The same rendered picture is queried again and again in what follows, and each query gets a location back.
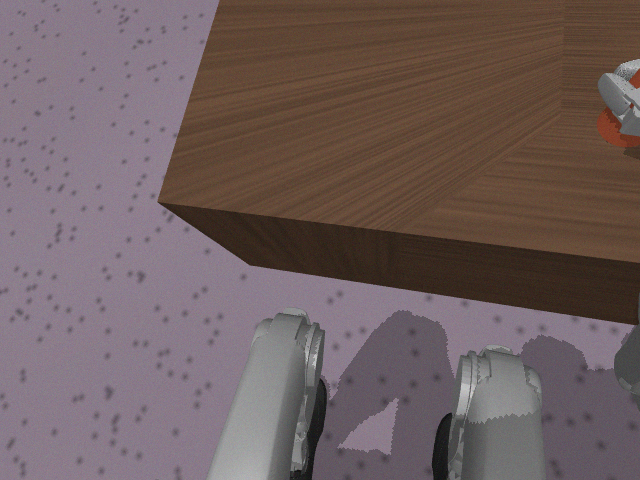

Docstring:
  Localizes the right robot arm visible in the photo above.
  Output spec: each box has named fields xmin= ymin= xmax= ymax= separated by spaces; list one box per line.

xmin=614 ymin=293 xmax=640 ymax=412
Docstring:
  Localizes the left robot foot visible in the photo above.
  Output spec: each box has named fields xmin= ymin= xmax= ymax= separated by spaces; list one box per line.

xmin=290 ymin=378 xmax=327 ymax=480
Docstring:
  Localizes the can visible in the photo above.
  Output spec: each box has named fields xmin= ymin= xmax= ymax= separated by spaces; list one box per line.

xmin=597 ymin=68 xmax=640 ymax=147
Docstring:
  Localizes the right robot foot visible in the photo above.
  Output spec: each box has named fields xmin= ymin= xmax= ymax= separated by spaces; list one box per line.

xmin=432 ymin=412 xmax=452 ymax=480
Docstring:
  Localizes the right robot hand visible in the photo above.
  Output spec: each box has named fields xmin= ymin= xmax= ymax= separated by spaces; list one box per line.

xmin=598 ymin=59 xmax=640 ymax=136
